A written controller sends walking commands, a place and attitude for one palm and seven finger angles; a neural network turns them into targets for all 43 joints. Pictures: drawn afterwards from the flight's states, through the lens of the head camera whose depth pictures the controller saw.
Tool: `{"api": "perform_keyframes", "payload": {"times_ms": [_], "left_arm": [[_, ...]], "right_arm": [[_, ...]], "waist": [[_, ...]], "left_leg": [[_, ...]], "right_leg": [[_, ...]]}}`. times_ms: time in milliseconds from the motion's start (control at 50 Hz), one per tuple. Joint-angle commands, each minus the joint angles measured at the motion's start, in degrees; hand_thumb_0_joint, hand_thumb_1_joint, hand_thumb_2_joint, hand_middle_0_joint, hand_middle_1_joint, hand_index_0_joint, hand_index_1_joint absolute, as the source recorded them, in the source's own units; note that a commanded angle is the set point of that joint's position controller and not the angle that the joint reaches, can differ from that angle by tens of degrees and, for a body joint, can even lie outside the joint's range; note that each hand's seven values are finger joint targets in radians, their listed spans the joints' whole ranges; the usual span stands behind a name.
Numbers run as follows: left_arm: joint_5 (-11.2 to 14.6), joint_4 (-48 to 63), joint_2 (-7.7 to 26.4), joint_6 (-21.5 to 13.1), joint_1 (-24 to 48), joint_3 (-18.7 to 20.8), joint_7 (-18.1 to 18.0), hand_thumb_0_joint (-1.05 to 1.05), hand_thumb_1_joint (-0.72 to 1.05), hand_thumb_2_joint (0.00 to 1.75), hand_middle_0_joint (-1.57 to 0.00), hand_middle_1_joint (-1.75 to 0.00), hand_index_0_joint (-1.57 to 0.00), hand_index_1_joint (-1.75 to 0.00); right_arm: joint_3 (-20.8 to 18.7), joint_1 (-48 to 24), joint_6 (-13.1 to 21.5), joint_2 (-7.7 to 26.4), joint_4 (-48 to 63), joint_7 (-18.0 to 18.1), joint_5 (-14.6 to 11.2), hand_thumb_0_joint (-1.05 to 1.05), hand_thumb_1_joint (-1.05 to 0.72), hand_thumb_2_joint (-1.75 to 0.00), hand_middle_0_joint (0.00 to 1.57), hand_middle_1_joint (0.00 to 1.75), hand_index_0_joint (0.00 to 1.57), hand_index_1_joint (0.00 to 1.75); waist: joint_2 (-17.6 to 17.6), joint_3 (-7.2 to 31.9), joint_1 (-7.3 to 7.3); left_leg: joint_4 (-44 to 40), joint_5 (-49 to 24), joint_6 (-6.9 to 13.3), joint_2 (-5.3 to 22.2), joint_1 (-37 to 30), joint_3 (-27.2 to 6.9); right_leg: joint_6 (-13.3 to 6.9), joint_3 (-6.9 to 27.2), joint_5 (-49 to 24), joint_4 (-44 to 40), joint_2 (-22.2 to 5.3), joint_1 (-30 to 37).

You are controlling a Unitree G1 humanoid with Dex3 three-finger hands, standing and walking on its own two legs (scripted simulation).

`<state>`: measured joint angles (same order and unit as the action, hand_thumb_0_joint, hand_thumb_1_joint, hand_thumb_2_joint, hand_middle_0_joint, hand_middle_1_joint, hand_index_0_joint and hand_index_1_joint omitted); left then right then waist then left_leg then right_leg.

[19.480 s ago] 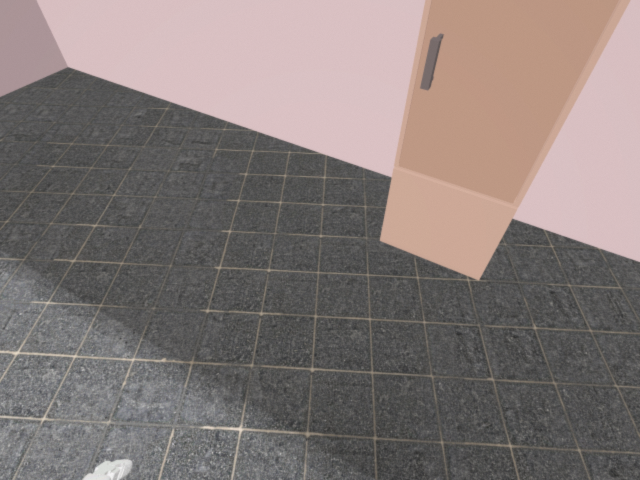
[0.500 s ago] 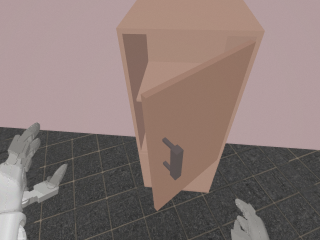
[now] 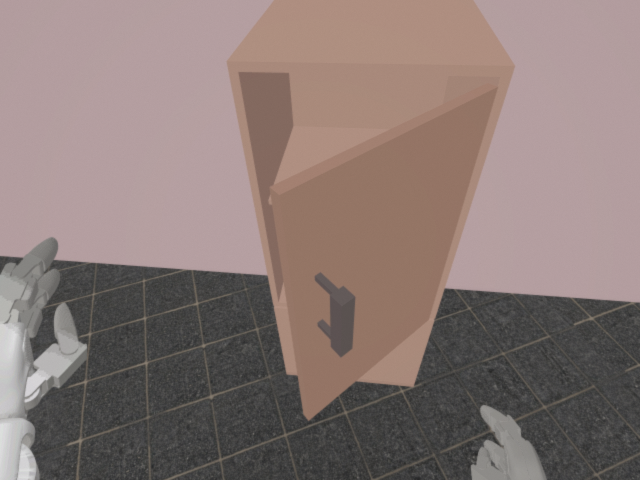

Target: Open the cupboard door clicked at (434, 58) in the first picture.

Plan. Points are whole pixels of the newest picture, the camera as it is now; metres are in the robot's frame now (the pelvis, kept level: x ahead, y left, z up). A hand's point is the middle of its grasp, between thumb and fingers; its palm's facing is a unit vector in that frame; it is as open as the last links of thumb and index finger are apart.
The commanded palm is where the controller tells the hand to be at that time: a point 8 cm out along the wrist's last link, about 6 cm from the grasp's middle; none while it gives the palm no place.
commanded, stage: step back with the hand held close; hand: left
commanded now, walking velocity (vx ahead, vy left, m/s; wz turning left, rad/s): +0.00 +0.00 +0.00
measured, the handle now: (332, 314) +0.34 +0.03 +0.02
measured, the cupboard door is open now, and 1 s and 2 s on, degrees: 46 46 46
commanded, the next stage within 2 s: stop stepping back and stand still in 1.26 s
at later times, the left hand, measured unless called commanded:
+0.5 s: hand (60, 379) +0.16 +0.27 +0.14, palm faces +0.31 -0.81 -0.50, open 7.4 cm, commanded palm +0.10 +0.31 +0.17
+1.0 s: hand out of the picture +0.05 +0.30 +0.15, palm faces +0.47 -0.78 -0.40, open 7.4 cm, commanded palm -0.02 +0.34 +0.17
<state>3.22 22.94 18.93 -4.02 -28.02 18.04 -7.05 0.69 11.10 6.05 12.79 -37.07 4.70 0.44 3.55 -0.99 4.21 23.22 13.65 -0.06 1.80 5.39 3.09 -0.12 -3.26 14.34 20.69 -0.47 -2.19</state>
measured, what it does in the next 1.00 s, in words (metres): shifts its weight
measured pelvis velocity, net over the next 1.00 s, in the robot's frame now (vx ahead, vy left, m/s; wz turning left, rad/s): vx -0.14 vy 0.04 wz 0.04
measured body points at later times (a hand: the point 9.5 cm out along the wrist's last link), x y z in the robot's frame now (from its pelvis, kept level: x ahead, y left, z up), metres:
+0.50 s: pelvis -0.05 +0.02 +0.00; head -0.02 +0.02 +0.44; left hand +0.14 +0.31 +0.16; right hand +0.13 -0.23 -0.08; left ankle -0.01 +0.12 -0.74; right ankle -0.03 -0.12 -0.74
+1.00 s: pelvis -0.14 +0.04 -0.03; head -0.13 +0.06 +0.42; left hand +0.01 +0.34 +0.17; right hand +0.04 -0.19 -0.10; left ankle -0.01 +0.12 -0.74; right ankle -0.05 -0.11 -0.74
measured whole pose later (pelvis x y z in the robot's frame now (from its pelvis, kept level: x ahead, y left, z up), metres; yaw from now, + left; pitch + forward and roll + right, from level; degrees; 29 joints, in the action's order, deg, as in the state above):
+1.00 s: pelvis -0.14 +0.04 -0.03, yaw +2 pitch -2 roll -2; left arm 1.5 32.0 21.8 -12.9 -29.5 22.7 -9.7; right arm 0.0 10.9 5.3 12.2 -35.7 4.0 0.4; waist 0.0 -4.2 1.3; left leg 38.6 17.1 1.3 -0.6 28.1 1.3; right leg 2.1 0.2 10.0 33.4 -0.4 -21.5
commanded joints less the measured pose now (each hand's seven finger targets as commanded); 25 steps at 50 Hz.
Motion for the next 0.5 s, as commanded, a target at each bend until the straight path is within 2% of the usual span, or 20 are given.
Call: {"api": "perform_keyframes", "payload": {"times_ms": [0, 20, 60, 80, 100, 120, 140, 180, 200, 240, 280, 300, 320, 380, 400, 420, 480], "left_arm": [[-0.2, 10.4, 9.9, -3.8, 4.8, 7.0, -0.8, 0.0, 0.9, 0.9, -0.2, -0.3, -0.2, -0.3], [0.0, 9.6, 9.1, -3.9, 4.9, 6.3, -0.6, 0.0, 0.9, 0.9, -0.2, -0.3, -0.2, -0.3], [0.2, 9.0, 9.8, -4.1, 5.1, 7.2, -0.5, 0.0, 0.9, 0.9, -0.2, -0.3, -0.2, -0.3], [0.2, 13.3, 12.4, -4.8, 11.3, 8.5, -0.8, 0.0, 0.9, 0.9, -0.2, -0.3, -0.2, -0.3], [-0.8, 14.5, 22.0, -7.6, 19.9, 17.7, -1.4, 0.0, 0.9, 0.9, -0.2, -0.3, -0.2, -0.3], [-0.3, 8.7, 15.1, -7.4, 9.9, 12.6, -0.4, 0.0, 0.9, 0.9, -0.2, -0.3, -0.2, -0.3], [-0.3, 7.7, 13.1, -6.7, 5.0, 10.7, 0.1, 0.0, 0.9, 0.9, -0.2, -0.3, -0.2, -0.3], [-0.3, 8.6, 11.4, -6.4, 1.8, 8.8, 0.6, 0.0, 0.9, 0.9, -0.2, -0.3, -0.2, -0.3], [-0.2, 9.3, 10.9, -6.6, 0.6, 8.4, 0.6, 0.0, 0.9, 0.9, -0.2, -0.3, -0.2, -0.3], [-0.1, 10.2, 11.2, -6.3, -2.1, 8.7, 0.4, 0.0, 0.9, 0.9, -0.2, -0.3, -0.2, -0.3], [-0.1, 13.6, 13.2, -6.4, -2.1, 10.2, -0.1, 0.0, 0.9, 0.9, -0.2, -0.3, -0.2, -0.3], [-0.2, 14.5, 14.8, -6.5, -2.4, 11.7, -0.5, 0.0, 0.9, 0.9, -0.2, -0.3, -0.2, -0.3], [0.0, 15.0, 14.7, -6.4, -3.6, 12.0, -0.7, 0.0, 0.9, 0.9, -0.2, -0.3, -0.2, -0.3], [0.1, 17.8, 16.4, -6.8, -3.6, 13.7, -1.4, 0.0, 0.9, 0.9, -0.2, -0.3, -0.2, -0.3], [0.0, 18.7, 17.4, -6.9, -3.4, 14.5, -1.6, 0.0, 0.9, 0.9, -0.2, -0.3, -0.2, -0.3], [0.0, 18.6, 16.5, -7.0, -3.7, 13.9, -1.8, 0.0, 0.9, 0.9, -0.2, -0.3, -0.2, -0.3], [0.0, 18.4, 15.6, -7.5, -4.7, 13.5, -2.1, 0.0, 0.9, 0.9, -0.2, -0.3, -0.2, -0.3]], "right_arm": [[-1.9, -8.3, 3.3, 5.9, 9.2, 0.6, -0.1, 0.0, -0.9, -0.9, 0.2, 0.3, 0.2, 0.3], [-1.8, -8.2, 3.2, 5.8, 9.2, 0.5, -0.2, 0.0, -0.9, -0.9, 0.2, 0.3, 0.2, 0.3], [-2.1, -8.3, 3.1, 5.9, 9.2, 0.6, -0.1, 0.0, -0.9, -0.9, 0.2, 0.3, 0.2, 0.3], [-2.1, -8.9, 3.3, 6.1, 9.3, 0.7, -0.2, 0.0, -0.9, -0.9, 0.2, 0.3, 0.2, 0.3], [-1.0, -7.2, 2.1, 6.0, 11.2, 0.6, -1.0, 0.0, -0.9, -0.9, 0.2, 0.3, 0.2, 0.3], [-1.7, -7.8, 1.4, 5.9, 10.0, 0.7, -0.6, 0.0, -0.9, -0.9, 0.2, 0.3, 0.2, 0.3], [-2.1, -8.0, 0.7, 6.4, 10.4, 0.4, -0.5, 0.0, -0.9, -0.9, 0.2, 0.3, 0.2, 0.3], [-2.4, -8.1, -0.4, 6.7, 11.4, 0.2, -0.5, 0.0, -0.9, -0.9, 0.2, 0.3, 0.2, 0.3], [-2.5, -8.2, -0.8, 6.9, 11.7, 0.3, -0.4, 0.0, -0.9, -0.9, 0.2, 0.3, 0.2, 0.3], [-2.8, -7.7, -1.8, 7.1, 12.3, 0.2, -0.6, 0.0, -0.9, -0.9, 0.2, 0.3, 0.2, 0.3], [-3.2, -7.4, -2.5, 7.1, 13.3, 0.3, -0.8, 0.0, -0.9, -0.9, 0.2, 0.3, 0.2, 0.3], [-3.3, -7.9, -2.8, 7.1, 13.1, 0.7, -0.8, 0.0, -0.9, -0.9, 0.2, 0.3, 0.2, 0.3], [-3.3, -7.6, -3.0, 6.6, 13.8, 0.7, -1.0, 0.0, -0.9, -0.9, 0.2, 0.3, 0.2, 0.3], [-3.6, -7.3, -3.5, 6.5, 14.8, 1.0, -1.2, 0.0, -0.9, -0.9, 0.2, 0.3, 0.2, 0.3], [-3.8, -7.8, -3.5, 6.8, 14.8, 1.2, -1.1, 0.0, -0.9, -0.9, 0.2, 0.3, 0.2, 0.3], [-3.6, -7.4, -3.5, 6.4, 15.1, 1.2, -1.2, 0.0, -0.9, -0.9, 0.2, 0.3, 0.2, 0.3], [-3.8, -6.8, -3.1, 6.9, 15.2, 1.0, -1.3, 0.0, -0.9, -0.9, 0.2, 0.3, 0.2, 0.3]], "waist": [[-0.2, 1.6, -0.25], [-0.8, 0.5, -0.58], [-2.9, 1.1, -0.35], [-1.8, 3.2, -0.43], [1.0, -3.6, -2.66], [-4.8, -0.9, -2.74], [-6.3, -0.3, -2.76], [-5.9, 2.2, -3.03], [-3.5, 3.7, -3.0], [-2.9, 6.8, -3.13], [-4.3, 9.3, -3.22], [-2.7, 10.1, -3.12], [-3.5, 10.9, -3.04], [-4.5, 11.5, -3.14], [-2.0, 11.3, -3.03], [-2.2, 10.4, -3.17], [0.0, 9.0, -3.3]], "left_leg": [[-2.5, -13.1, 1.0, -0.7, -2.4, -0.6], [-3.0, -11.7, 1.1, -0.6, -2.3, -0.8], [-2.9, -10.9, 1.4, -0.6, -2.4, -0.6], [-2.6, -10.8, 1.6, -0.8, -3.3, -0.7], [-1.4, -5.8, 1.9, -0.1, 1.7, -1.4], [0.7, -6.5, 2.2, 0.1, 2.1, -2.0], [1.4, -7.7, 2.1, 0.0, 1.2, -1.5], [2.2, -9.6, 2.0, 0.2, 1.1, -0.7], [1.9, -12.0, 1.9, 0.3, 1.4, -0.8], [2.0, -15.1, 1.7, 1.2, 0.9, -0.3], [2.5, -17.6, 1.6, 1.6, 1.0, -0.4], [2.5, -18.9, 1.6, 1.7, 1.4, -0.5], [2.4, -19.3, 1.5, 2.0, 1.7, -0.7], [2.9, -19.9, 1.4, 2.3, 3.3, -0.9], [2.6, -19.2, 1.5, 2.5, 4.2, -1.1], [2.2, -18.1, 1.4, 2.7, 5.4, -1.5], [0.8, -13.0, 1.9, 3.6, 8.9, -2.5]], "right_leg": [[-0.3, 0.9, -12.7, -4.0, 0.9, -3.8], [-0.2, 0.9, -11.2, -4.2, 0.9, -4.5], [0.0, 1.0, -10.6, -4.5, 0.8, -4.4], [0.0, 1.5, -10.6, -4.6, 0.7, -3.9], [0.0, 4.8, -11.7, -7.4, -1.9, -9.8], [0.1, 5.0, -13.6, -7.2, -3.1, -9.9], [0.1, 5.5, -16.0, -7.1, -3.5, -10.3], [0.4, 4.9, -18.6, -5.7, -4.1, -9.9], [0.4, 4.2, -20.8, -4.5, -4.1, -8.5], [0.7, 4.1, -23.0, -2.7, -3.9, -7.7], [0.9, 3.6, -25.2, -1.0, -3.7, -6.7], [0.8, 3.5, -26.3, -0.1, -3.9, -5.9], [0.8, 3.6, -26.3, 0.8, -3.7, -5.6], [0.9, 3.8, -26.8, 2.4, -3.3, -5.6], [0.9, 4.0, -25.8, 2.8, -3.4, -5.7], [0.9, 3.9, -23.6, 3.1, -3.0, -5.9], [1.0, 4.2, -17.4, 4.0, -2.1, -6.5]]}}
